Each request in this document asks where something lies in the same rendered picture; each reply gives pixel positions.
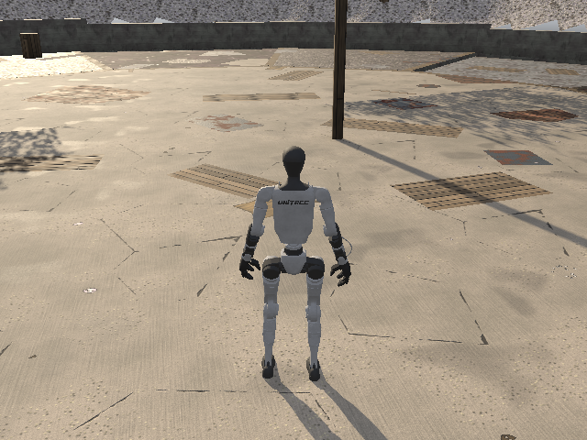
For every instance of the left robot hand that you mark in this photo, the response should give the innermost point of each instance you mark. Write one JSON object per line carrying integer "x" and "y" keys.
{"x": 245, "y": 265}

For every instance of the right robot forearm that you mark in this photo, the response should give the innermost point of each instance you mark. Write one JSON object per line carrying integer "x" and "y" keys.
{"x": 338, "y": 248}

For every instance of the robot left shin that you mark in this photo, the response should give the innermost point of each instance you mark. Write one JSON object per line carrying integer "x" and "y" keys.
{"x": 268, "y": 332}

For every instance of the right robot upper arm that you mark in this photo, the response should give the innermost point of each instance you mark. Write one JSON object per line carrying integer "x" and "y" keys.
{"x": 322, "y": 195}

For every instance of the right robot hand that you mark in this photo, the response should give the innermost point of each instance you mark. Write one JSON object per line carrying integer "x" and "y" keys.
{"x": 345, "y": 272}

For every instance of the left robot forearm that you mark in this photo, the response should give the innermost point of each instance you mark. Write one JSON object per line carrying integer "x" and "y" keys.
{"x": 250, "y": 245}

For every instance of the left robot upper arm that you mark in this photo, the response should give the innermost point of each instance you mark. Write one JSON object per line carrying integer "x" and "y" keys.
{"x": 260, "y": 209}

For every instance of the robot right thigh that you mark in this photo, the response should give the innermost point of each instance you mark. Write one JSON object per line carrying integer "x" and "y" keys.
{"x": 315, "y": 269}

